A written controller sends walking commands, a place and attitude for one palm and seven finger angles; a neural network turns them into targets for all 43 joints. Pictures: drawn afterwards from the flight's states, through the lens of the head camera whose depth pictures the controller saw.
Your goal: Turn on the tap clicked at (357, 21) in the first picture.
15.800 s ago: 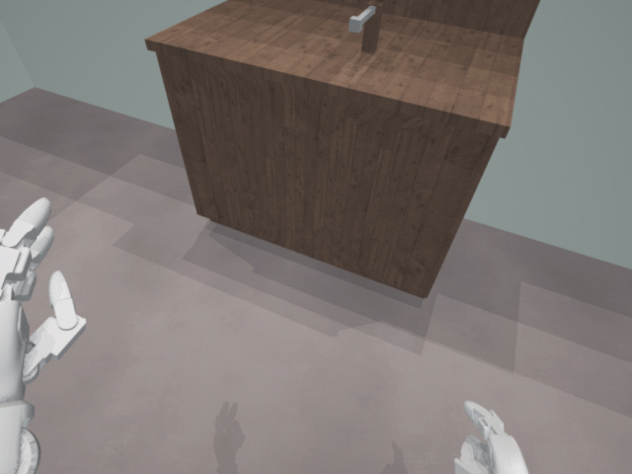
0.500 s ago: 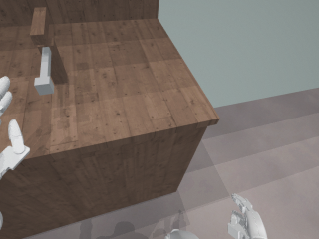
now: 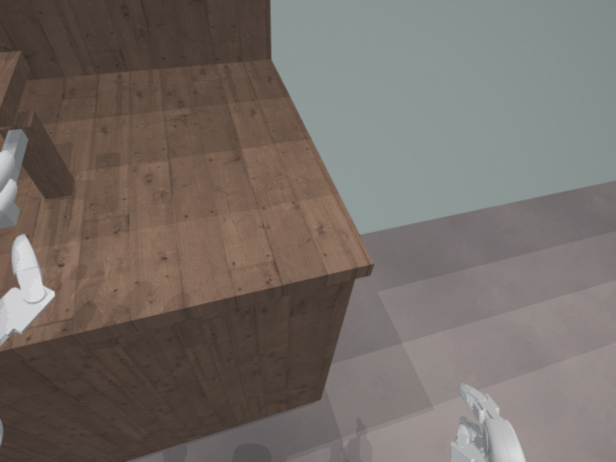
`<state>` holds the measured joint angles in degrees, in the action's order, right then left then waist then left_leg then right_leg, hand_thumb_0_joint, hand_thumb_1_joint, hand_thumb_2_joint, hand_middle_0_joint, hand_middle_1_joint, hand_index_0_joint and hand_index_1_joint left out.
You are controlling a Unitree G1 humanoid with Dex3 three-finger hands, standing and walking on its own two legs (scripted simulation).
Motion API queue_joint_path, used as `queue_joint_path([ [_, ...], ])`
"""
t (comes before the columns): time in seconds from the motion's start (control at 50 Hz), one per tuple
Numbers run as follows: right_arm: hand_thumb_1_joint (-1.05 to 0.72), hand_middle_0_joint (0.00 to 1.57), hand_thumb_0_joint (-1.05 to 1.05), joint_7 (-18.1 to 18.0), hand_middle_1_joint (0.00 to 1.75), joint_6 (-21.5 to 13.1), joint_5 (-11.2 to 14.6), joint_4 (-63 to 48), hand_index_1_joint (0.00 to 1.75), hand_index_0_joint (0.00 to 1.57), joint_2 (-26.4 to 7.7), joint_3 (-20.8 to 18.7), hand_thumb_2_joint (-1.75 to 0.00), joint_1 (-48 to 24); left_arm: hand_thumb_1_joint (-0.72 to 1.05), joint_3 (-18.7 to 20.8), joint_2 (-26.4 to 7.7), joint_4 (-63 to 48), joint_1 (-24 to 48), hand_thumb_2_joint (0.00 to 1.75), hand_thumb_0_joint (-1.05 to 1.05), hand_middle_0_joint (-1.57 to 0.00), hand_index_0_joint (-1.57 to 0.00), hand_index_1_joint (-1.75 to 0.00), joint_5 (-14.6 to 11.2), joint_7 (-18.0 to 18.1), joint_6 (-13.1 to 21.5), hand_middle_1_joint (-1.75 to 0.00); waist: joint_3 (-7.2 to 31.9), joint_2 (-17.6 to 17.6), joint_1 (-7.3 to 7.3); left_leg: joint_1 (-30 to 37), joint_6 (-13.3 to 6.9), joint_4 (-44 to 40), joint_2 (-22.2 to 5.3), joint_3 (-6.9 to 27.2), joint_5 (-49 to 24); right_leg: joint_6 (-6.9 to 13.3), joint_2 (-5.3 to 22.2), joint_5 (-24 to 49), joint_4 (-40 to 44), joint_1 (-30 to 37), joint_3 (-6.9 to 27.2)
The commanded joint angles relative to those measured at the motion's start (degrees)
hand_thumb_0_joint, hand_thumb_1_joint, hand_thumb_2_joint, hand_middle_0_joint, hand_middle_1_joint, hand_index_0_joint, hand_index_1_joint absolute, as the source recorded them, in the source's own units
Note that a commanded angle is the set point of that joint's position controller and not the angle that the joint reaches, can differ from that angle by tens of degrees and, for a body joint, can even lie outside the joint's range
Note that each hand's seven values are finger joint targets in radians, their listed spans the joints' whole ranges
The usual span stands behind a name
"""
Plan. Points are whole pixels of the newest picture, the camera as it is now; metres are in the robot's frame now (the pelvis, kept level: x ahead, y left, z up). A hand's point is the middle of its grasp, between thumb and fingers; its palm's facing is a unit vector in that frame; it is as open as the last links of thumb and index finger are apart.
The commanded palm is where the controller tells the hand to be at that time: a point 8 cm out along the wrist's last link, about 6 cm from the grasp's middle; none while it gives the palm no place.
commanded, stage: come to a stop and stand still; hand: left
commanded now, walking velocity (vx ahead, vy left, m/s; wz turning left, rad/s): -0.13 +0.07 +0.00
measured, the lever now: out of the picture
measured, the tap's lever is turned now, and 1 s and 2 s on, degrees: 0 1 1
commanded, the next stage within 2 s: look again from close up in 0.82 s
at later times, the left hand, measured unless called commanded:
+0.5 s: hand out of the picture +0.24 +0.33 +0.21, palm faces +0.53 -0.77 -0.36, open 7.4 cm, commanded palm +0.16 +0.32 +0.19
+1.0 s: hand out of the picture +0.21 +0.31 +0.17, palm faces +0.40 -0.86 -0.31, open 7.4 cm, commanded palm +0.15 +0.34 +0.19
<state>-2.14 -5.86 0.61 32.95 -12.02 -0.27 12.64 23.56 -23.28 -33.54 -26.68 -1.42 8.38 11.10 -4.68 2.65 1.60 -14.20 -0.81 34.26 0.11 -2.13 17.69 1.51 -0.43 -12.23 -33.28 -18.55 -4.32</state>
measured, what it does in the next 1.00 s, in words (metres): shifts its weight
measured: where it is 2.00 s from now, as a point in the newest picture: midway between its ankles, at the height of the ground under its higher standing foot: outside the picture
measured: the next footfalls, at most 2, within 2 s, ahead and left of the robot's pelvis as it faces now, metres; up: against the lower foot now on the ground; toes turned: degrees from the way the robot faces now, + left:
none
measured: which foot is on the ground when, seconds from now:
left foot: down 0.00-1.00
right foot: down 0.00-1.00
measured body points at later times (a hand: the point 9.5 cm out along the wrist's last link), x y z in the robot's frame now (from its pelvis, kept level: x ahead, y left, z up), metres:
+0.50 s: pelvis +0.00 +0.04 +0.01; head +0.03 +0.06 +0.46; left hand +0.20 +0.37 +0.23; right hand +0.17 -0.18 -0.07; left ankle +0.00 +0.13 -0.73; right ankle +0.06 -0.09 -0.73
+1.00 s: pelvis -0.01 +0.07 +0.01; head -0.01 +0.09 +0.46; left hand +0.18 +0.36 +0.18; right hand +0.16 -0.15 -0.06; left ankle +0.00 +0.13 -0.73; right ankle +0.03 -0.07 -0.73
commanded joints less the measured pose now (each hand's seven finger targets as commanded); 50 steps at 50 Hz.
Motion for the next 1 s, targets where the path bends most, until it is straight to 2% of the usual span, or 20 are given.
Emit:
queue_joint_path([
  [0.0, -0.90, 0.20, 0.00, -0.70, 0.30, -3.81, -0.40, -8.11, 0.30, 0.20, -6.57, -1.89, -0.90, -5.16, 0.90, 3.96, -7.16, -3.38, 5.90, 0.90, 0.00, -0.20, -0.20, -0.30, 0.33, 1.10, 2.87, -0.30, 8.32, -3.91, -0.51, -5.79, 0.22, -5.89, -3.67, 3.69, -7.96, 0.15, 6.94, 13.75, 7.84, 10.97, 10.71],
  [0.06, -0.90, 0.20, 0.00, -0.08, 0.30, -2.72, 0.04, -8.02, 0.30, 0.20, -6.43, -2.38, -0.90, -3.62, 0.90, 0.84, -5.05, 0.05, 5.80, 0.90, 0.00, -0.20, -0.20, -0.30, -0.26, 0.62, 1.51, -0.30, 8.95, 5.76, -0.94, -3.71, 1.56, 4.28, 0.00, 2.27, -0.30, 3.88, 15.98, 7.72, 17.00, 6.38, 21.10],
  [0.12, -0.90, 0.20, 0.00, -0.04, 0.30, -1.71, 0.05, -8.48, 0.30, 0.20, -6.01, -1.85, -0.90, -5.22, 0.90, 1.22, -6.27, -2.82, 5.66, 0.90, 0.00, -0.20, -0.20, -0.30, -0.06, 0.92, 1.44, -0.30, 9.77, 6.40, -0.17, -7.14, 1.00, 7.85, -0.86, 3.76, 5.42, 6.06, 18.87, 11.14, 16.87, 8.92, 20.36],
  [0.16, -0.90, 0.20, 0.00, -0.30, 0.30, -1.33, -0.46, -8.43, 0.30, 0.20, -5.59, -1.25, -0.90, -5.57, 0.90, 3.07, -7.73, -4.90, 4.09, 0.90, 0.00, -0.20, -0.20, -0.30, 0.21, 1.37, 1.64, -0.30, 11.66, 6.39, -0.22, -5.05, 0.67, 1.42, -1.12, 3.20, 2.94, 5.26, 16.42, 12.67, 14.10, 10.62, 15.11],
  [0.2, -0.90, 0.20, 0.00, -0.72, 0.30, -0.88, -0.85, -8.14, 0.30, 0.20, -5.44, -1.17, -0.90, -5.95, 0.90, 4.74, -9.32, -8.56, 2.84, 0.90, 0.00, -0.20, -0.20, -0.30, -0.08, 1.98, 1.51, -0.30, 14.94, 0.95, -0.72, 1.24, 0.79, -7.86, -0.60, 2.29, -8.58, 2.55, 12.16, 13.19, 9.18, 11.09, 10.36],
  [0.24, -0.90, 0.20, 0.00, -1.17, 0.30, -1.42, -0.68, -9.49, 0.30, 0.20, -6.32, -1.73, -0.90, -6.73, 0.90, 5.22, -9.91, -12.78, 2.67, 0.90, 0.00, -0.20, -0.20, -0.30, -0.47, 1.99, 2.14, -0.30, 15.56, -6.38, -0.15, 2.50, -0.19, -10.67, -4.96, 5.81, -18.78, -0.55, 6.07, 11.03, 5.89, 10.94, 6.65],
  [0.3, -0.90, 0.20, 0.00, -1.41, 0.30, -2.09, -0.40, -9.63, 0.30, 0.20, -6.37, -1.57, -0.90, -7.09, 0.90, 6.09, -10.25, -13.27, 1.47, 0.90, 0.00, -0.20, -0.20, -0.30, -0.89, 1.87, 2.28, -0.30, 15.33, -8.77, -0.36, -0.60, 0.00, -10.65, -5.76, 6.22, -23.00, -1.12, 3.89, 16.74, 3.29, 14.57, 4.37],
  [0.32, -0.90, 0.20, 0.00, -0.89, 0.30, -6.01, -3.18, -5.76, 0.30, 0.20, -5.83, -1.82, -0.90, 4.91, 0.90, 37.37, -54.47, -22.28, 61.17, 0.90, 0.00, -0.20, -0.20, -0.30, 7.52, 1.11, 9.70, -0.30, 7.35, -1.56, 1.71, -12.88, -1.56, 2.95, -5.11, 1.80, -13.18, -4.06, 8.00, 11.35, 11.04, 10.82, 13.98],
  [0.34, -0.90, 0.20, 0.00, -0.09, 0.30, -6.05, -1.03, -3.17, 0.30, 0.20, 0.04, -0.37, -0.90, 0.07, 0.90, 15.45, -18.16, 14.98, 26.24, 0.90, 0.00, -0.20, -0.20, -0.30, 0.35, -1.99, 6.07, -0.30, 18.21, 4.25, 0.21, -5.32, 0.24, 5.14, 3.22, 1.86, -4.42, 4.83, 12.29, 13.44, 11.80, 12.76, 14.82],
  [0.36, -0.90, 0.20, 0.00, 0.17, 0.30, -6.25, -0.47, -8.17, 0.30, 0.20, -3.16, -1.57, -0.90, -0.17, 0.90, 11.46, -15.20, 6.01, 16.43, 0.90, 0.00, -0.20, -0.20, -0.30, -0.51, -1.83, 6.66, -0.30, 11.84, 3.29, 2.04, -5.02, 1.16, 2.99, 1.05, 2.28, 0.17, 4.51, 15.05, 20.67, 16.53, 12.62, 22.01],
  [0.38, -0.90, 0.20, 0.00, 0.73, 0.30, -6.43, 0.89, -6.54, 0.30, 0.20, -3.72, -1.39, -0.90, -1.71, 0.90, 4.55, -6.44, 13.72, 11.78, 0.90, 0.00, -0.20, -0.20, -0.30, -2.18, -1.62, 5.71, -0.30, 14.41, -1.98, 0.26, 0.62, 1.16, -3.36, -0.76, 1.63, -2.34, 6.66, 16.47, 22.15, 12.44, 13.40, 19.16],
  [0.42, -0.90, 0.20, 0.00, 1.43, 0.30, -6.46, -0.09, -5.99, 0.30, 0.20, -6.83, -2.78, -0.90, -0.53, 0.90, 1.86, -5.74, 5.17, 9.74, 0.90, 0.00, -0.20, -0.20, -0.30, -2.47, -1.82, 7.09, -0.30, 15.99, -5.59, 0.15, 4.41, 1.12, -9.93, -0.67, 1.33, -6.90, 3.20, 11.04, 9.53, 10.79, 12.34, 12.16],
  [0.48, -0.90, 0.20, 0.00, 2.78, 0.30, -6.29, 0.96, -7.67, 0.30, 0.20, -6.73, -1.96, -0.90, -5.44, 0.90, -4.23, -0.99, 1.49, 4.25, 0.90, 0.00, -0.20, -0.20, -0.30, -2.30, -2.44, 6.58, -0.30, 8.05, -15.17, 1.01, -0.30, -1.66, -18.64, -8.80, 8.92, -13.71, -1.03, 3.20, 2.58, 0.09, 9.02, 4.00],
  [0.5, -0.90, 0.20, 0.00, 2.95, 0.30, -6.08, 0.76, -8.43, 0.30, 0.20, -6.61, -1.79, -0.90, -5.33, 0.90, -3.68, -2.52, -0.74, 6.79, 0.90, 0.00, -0.20, -0.20, -0.30, -1.46, -2.33, 6.72, -0.30, 5.70, -13.55, 0.99, -5.89, -1.99, -20.45, -10.16, 10.30, -12.08, -1.43, 2.59, -0.76, -2.29, 10.44, 2.58],
  [0.56, -0.90, 0.20, 0.00, 2.57, 0.30, -6.03, 0.65, -9.24, 0.30, 0.20, -6.88, -2.16, -0.90, -4.69, 0.90, 2.78, -8.31, -2.06, 9.75, 0.90, 0.00, -0.20, -0.20, -0.30, -0.83, -1.66, 7.14, -0.30, 5.61, -0.38, 1.03, -9.28, -1.19, -18.90, -8.83, 9.18, -8.97, -1.32, 2.74, 1.20, 0.57, 14.51, 2.35],
  [0.58, -0.90, 0.20, 0.00, 2.22, 0.30, -5.85, 0.65, -9.21, 0.30, 0.20, -6.86, -2.01, -0.90, -5.89, 0.90, 7.55, -13.22, -4.77, 12.04, 0.90, 0.00, -0.20, -0.20, -0.30, -0.83, -0.97, 7.24, -0.30, 7.15, 0.00, 0.77, -6.92, -0.80, -17.60, -8.16, 8.09, -10.24, -1.41, 2.94, 3.34, 1.32, 14.98, 2.41],
  [0.64, -0.90, 0.20, 0.00, 1.76, 0.30, -5.56, -0.10, -8.92, 0.30, 0.20, -6.57, -2.06, -0.90, -5.44, 0.90, 6.93, -10.18, -2.06, 14.22, 0.90, 0.00, -0.20, -0.20, -0.30, -1.04, -0.97, 7.95, -0.30, 9.31, -5.64, -0.04, -1.79, 1.99, -14.30, -6.45, 7.65, -19.00, -0.30, 3.90, 7.94, 4.61, 13.86, 2.82],
  [0.74, -0.90, 0.20, 0.00, 2.32, 0.30, -5.30, -0.03, -8.73, 0.30, 0.20, -6.37, -2.21, -0.90, -4.68, 0.90, 3.18, -5.47, -1.26, 8.50, 0.90, 0.00, -0.20, -0.20, -0.30, -1.08, -2.13, 7.80, -0.30, 9.31, -10.92, -0.02, -2.42, 2.00, -16.36, -7.32, 6.93, -10.29, -0.05, 3.33, 3.18, 4.80, 13.45, 2.94],
  [0.84, -0.90, 0.20, 0.00, 2.27, 0.30, -5.26, -0.01, -8.75, 0.30, 0.20, -6.69, -1.91, -0.90, -4.67, 0.90, 0.37, -3.78, -1.99, 9.81, 0.90, 0.00, -0.20, -0.20, -0.30, -0.26, -2.14, 7.10, -0.30, 7.05, -6.45, -0.18, -5.25, 1.15, -17.96, -6.97, 6.91, -2.17, -0.37, 2.88, 2.37, 6.77, 14.02, 3.63],
  [0.98, -0.90, 0.20, 0.00, 1.07, 0.30, -5.19, -0.25, -8.96, 0.30, 0.20, -6.35, -1.54, -0.90, -5.94, 0.90, 2.41, -6.35, -3.76, 14.44, 0.90, 0.00, -0.20, -0.20, -0.30, 0.21, -1.23, 6.51, -0.30, 7.35, -6.58, -0.11, -3.72, 0.24, -16.47, -5.08, 5.85, -0.48, -0.24, 3.27, 3.79, 10.05, 14.80, 5.33],
])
